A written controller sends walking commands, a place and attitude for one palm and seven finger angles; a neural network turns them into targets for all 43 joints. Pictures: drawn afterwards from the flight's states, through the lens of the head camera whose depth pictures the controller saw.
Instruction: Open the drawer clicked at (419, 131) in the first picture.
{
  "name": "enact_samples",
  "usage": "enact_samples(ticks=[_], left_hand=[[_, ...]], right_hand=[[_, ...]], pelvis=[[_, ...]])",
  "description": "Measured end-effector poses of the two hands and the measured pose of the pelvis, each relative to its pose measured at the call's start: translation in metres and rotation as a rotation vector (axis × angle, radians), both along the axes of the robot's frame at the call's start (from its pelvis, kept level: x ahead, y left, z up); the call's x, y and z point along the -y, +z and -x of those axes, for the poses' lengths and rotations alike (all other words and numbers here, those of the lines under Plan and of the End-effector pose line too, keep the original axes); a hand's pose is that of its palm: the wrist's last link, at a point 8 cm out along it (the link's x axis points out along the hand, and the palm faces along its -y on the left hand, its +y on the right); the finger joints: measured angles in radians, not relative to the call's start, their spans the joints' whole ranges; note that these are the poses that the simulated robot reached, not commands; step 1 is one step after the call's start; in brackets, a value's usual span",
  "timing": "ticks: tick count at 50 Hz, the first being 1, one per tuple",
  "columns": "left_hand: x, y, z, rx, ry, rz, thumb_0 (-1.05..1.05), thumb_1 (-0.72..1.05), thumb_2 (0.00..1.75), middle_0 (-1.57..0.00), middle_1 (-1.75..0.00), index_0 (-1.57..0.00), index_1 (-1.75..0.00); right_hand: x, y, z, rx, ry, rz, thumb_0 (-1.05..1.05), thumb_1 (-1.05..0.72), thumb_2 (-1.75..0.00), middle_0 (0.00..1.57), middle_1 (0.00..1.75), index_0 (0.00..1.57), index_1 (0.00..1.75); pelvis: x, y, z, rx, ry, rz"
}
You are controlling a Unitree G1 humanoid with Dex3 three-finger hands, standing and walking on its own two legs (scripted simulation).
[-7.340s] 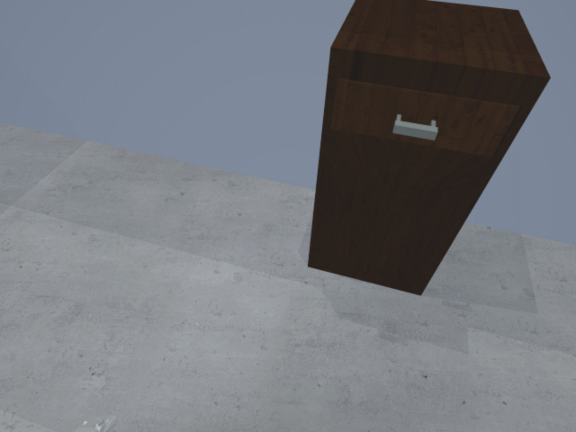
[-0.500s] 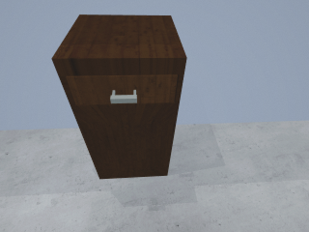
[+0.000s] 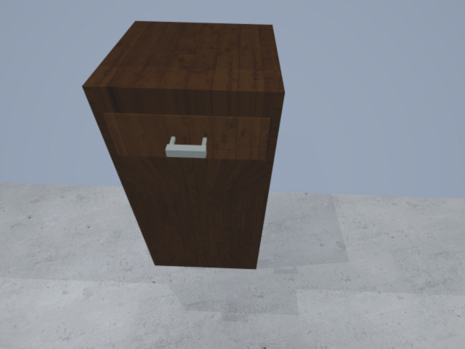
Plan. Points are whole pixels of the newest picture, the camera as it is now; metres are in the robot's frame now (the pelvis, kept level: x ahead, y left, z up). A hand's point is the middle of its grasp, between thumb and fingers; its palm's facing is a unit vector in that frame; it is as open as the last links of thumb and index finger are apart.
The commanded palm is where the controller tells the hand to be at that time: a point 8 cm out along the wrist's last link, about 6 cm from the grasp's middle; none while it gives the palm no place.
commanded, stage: shuffle to correct the standing spot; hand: left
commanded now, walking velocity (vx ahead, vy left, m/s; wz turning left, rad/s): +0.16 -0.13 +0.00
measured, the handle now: (187, 145) +0.59 +0.16 +0.00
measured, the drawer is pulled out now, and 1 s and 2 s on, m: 0.00 0.00 0.00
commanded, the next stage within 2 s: come to a stop and stand still in 0.32 s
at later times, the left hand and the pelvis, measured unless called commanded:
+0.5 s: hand out of the picture +0.14 +0.14 -0.17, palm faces +0.01 -0.97 -0.23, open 7.3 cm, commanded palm none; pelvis +0.10 -0.06 +0.00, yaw +0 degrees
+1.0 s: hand out of the picture +0.10 +0.15 -0.18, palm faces +0.12 -0.96 -0.24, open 7.4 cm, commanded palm none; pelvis +0.05 -0.06 -0.01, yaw +2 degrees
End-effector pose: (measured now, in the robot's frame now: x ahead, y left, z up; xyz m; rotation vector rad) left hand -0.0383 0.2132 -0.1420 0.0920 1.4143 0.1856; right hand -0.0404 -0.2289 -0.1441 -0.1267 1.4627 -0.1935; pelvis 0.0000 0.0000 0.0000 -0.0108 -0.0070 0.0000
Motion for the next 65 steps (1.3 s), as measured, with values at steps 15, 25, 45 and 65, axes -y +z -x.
enact_samples(ticks=[15, 25, 45, 65], left_hand=[[0.023, -0.014, -0.042, -0.090, -0.010, 0.086, 0.01, 0.90, 0.90, -0.20, -0.30, -0.20, -0.30], [0.028, 0.008, -0.169, 0.094, -0.082, -0.056, 0.02, 0.93, 0.90, -0.20, -0.30, -0.20, -0.30], [0.053, 0.015, -0.172, 0.227, -0.010, -0.107, 0.00, 0.91, 0.89, -0.20, -0.30, -0.21, -0.30], [-0.001, 0.000, -0.067, -0.040, -0.026, 0.027, 0.01, 0.91, 0.90, -0.20, -0.30, -0.20, -0.30]], right_hand=[[0.008, 0.010, -0.126, 0.215, 0.056, 0.047, 0.00, -0.92, -0.90, 0.20, 0.30, 0.20, 0.30], [0.046, -0.004, -0.100, 0.016, -0.019, -0.022, 0.00, -0.91, -0.90, 0.20, 0.30, 0.21, 0.30], [0.099, 0.003, -0.197, 0.194, 0.132, 0.013, 0.00, -0.92, -0.90, 0.20, 0.30, 0.20, 0.30], [0.015, 0.033, -0.036, -0.009, 0.001, 0.056, 0.00, -0.91, -0.90, 0.20, 0.30, 0.21, 0.30]], pelvis=[[0.009, -0.003, -0.056, -0.006, 0.002, -0.010], [0.060, -0.001, -0.097, -0.006, 0.003, -0.021], [0.080, -0.002, -0.070, 0.014, 0.058, -0.035], [0.024, 0.015, -0.051, -0.029, 0.020, 0.020]])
